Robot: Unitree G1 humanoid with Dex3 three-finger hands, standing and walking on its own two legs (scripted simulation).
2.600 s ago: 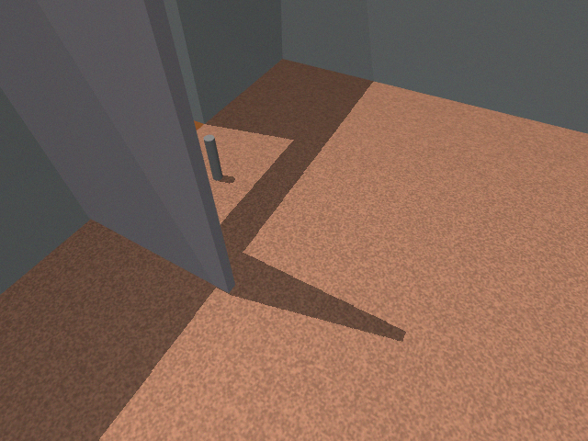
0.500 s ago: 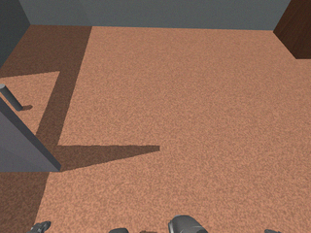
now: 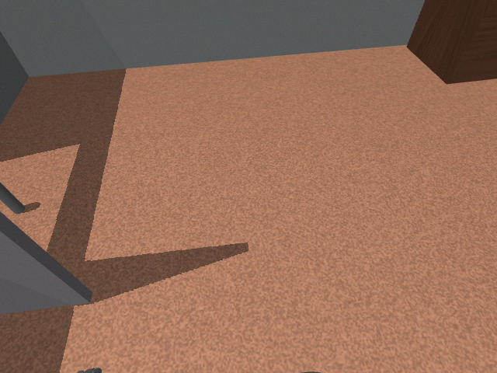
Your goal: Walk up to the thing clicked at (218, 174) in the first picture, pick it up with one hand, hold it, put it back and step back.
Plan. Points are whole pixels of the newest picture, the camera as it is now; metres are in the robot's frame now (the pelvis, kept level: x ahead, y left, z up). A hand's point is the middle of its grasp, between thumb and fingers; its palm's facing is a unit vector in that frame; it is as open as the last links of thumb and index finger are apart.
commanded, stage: walk up
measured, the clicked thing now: (3, 194) +0.94 +1.19 -0.63
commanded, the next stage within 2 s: stand in 0.32 s
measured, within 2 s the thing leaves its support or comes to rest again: neither
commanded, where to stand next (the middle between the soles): +0.06 +0.02 m, yaw +0 degrees
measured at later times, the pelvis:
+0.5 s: pelvis +0.01 +0.01 +0.02, yaw -1 degrees
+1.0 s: pelvis +0.00 +0.02 +0.03, yaw +0 degrees
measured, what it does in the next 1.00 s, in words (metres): stands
